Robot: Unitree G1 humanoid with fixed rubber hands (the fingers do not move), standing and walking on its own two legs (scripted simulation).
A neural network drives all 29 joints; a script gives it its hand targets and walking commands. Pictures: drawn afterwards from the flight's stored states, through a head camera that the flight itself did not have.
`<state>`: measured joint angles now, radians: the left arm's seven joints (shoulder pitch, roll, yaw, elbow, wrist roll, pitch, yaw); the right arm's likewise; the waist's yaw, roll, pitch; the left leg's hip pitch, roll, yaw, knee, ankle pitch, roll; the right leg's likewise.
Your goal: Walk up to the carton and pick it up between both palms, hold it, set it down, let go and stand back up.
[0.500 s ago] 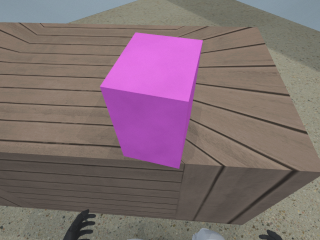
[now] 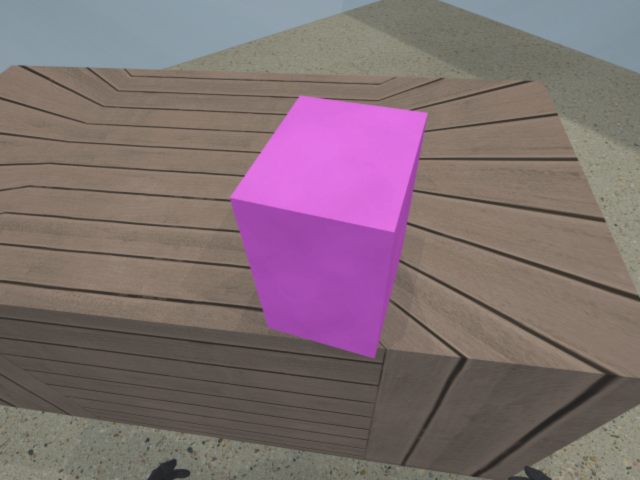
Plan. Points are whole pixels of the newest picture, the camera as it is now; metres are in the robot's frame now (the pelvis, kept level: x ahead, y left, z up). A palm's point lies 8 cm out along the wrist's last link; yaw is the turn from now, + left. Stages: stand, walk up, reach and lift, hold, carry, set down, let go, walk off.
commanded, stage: walk up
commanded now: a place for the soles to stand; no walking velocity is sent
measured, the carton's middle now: (338, 232) +0.41 +0.01 +0.08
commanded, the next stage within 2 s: reach and lift in 0.82 s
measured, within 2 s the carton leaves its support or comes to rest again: neither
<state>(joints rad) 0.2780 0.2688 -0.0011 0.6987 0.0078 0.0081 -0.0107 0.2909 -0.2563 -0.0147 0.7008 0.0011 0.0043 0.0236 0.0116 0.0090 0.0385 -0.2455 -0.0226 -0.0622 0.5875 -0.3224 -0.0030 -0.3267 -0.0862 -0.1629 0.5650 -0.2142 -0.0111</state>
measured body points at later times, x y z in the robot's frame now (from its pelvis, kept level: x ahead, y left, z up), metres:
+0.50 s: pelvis +0.02 +0.01 +0.00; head +0.03 +0.01 +0.45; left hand +0.12 +0.28 -0.11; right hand +0.14 -0.25 -0.11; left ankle +0.00 +0.13 -0.73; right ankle +0.06 -0.12 -0.73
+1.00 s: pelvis +0.01 +0.00 -0.01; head +0.03 +0.00 +0.44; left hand +0.15 +0.27 -0.11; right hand +0.18 -0.25 -0.12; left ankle +0.00 +0.12 -0.73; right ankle +0.06 -0.12 -0.73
